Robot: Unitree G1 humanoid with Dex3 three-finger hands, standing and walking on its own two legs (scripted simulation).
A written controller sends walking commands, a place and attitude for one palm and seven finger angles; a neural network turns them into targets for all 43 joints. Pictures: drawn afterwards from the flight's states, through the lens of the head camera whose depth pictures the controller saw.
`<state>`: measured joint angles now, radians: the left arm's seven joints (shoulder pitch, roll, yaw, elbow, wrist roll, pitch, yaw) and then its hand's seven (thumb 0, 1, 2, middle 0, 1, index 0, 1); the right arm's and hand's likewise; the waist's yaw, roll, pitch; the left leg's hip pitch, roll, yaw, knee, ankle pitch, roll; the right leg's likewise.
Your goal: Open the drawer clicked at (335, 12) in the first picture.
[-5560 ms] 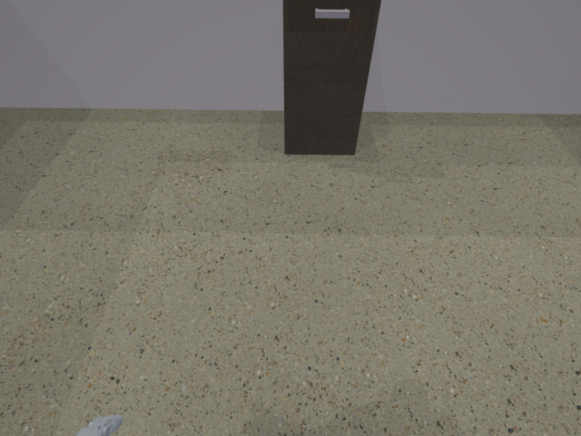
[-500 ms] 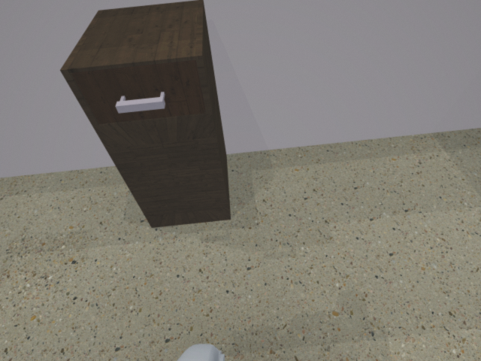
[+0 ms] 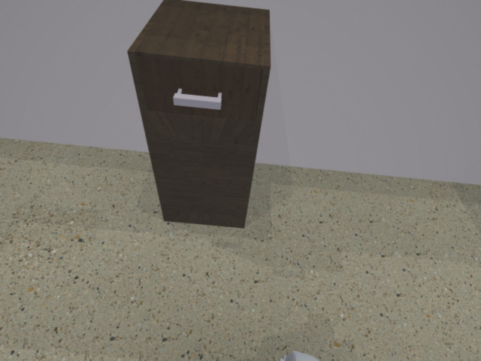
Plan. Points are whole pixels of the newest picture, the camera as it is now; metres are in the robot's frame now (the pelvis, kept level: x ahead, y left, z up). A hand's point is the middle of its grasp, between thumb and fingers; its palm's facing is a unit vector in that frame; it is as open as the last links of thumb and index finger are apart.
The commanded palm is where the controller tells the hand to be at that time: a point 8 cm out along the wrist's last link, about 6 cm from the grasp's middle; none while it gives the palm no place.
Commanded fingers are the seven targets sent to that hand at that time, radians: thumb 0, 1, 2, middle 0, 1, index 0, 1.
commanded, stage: take the last steps up to it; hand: left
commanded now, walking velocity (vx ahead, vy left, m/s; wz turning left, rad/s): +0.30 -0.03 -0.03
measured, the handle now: (198, 97) +0.81 +0.18 -0.03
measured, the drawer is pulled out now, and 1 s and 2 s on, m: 0.00 0.00 0.00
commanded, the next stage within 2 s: come to a stop and stand still in 0.66 s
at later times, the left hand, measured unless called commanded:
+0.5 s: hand (182, 311) +0.24 +0.13 -0.17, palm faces +0.03 -0.97 -0.23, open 7.2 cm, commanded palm none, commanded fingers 0.00 0.90 0.90 -0.20 -0.30 -0.20 -0.30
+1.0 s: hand (173, 292) +0.29 +0.16 -0.19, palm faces +0.05 -0.98 -0.17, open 7.4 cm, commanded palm none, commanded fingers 0.00 0.90 0.90 -0.20 -0.30 -0.20 -0.30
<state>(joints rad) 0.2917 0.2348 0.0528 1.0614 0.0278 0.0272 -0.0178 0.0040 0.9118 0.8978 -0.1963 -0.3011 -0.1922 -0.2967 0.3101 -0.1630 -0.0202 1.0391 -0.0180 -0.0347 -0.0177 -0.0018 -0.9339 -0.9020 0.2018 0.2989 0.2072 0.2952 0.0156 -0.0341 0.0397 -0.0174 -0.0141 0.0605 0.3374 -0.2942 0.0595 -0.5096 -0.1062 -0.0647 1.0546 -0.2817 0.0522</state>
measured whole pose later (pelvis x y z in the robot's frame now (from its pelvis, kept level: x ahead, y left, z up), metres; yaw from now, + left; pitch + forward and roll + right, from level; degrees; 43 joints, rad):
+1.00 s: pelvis +0.29 -0.02 +0.00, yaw -1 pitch -1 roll +0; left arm 0.26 0.17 0.04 1.08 0.02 0.04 0.02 0.00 0.91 0.90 -0.20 -0.30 -0.19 -0.30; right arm 0.16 -0.15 -0.02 1.04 -0.02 0.00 -0.05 -0.01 -0.95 -0.90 0.20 0.30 0.21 0.30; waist 0.01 -0.03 0.09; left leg -0.23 0.05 0.15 0.45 -0.20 0.03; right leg -0.40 -0.06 -0.04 0.94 -0.44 0.04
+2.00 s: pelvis +0.26 -0.04 +0.00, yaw +0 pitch +1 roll +0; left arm 0.33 0.20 0.04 1.14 0.02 0.04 0.00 0.00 0.91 0.90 -0.20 -0.30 -0.19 -0.30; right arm 0.28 -0.14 0.00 1.08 -0.03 0.01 -0.03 0.00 -0.94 -0.90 0.20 0.30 0.21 0.29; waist 0.01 -0.05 -0.03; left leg -0.12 0.01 0.01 0.37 -0.27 -0.01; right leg -0.32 -0.04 -0.03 0.67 -0.33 0.02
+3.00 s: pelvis +0.25 -0.03 -0.01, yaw -1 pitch -2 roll -1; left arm 0.32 0.14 -0.01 1.10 0.02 0.01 0.02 0.00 0.91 0.90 -0.20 -0.30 -0.20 -0.30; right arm 0.30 -0.16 0.01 1.06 -0.02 0.00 -0.02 0.01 -0.93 -0.90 0.20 0.30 0.20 0.29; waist 0.01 0.01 0.02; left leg -0.19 -0.01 0.07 0.53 -0.32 0.04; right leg -0.22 -0.03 -0.05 0.52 -0.27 0.01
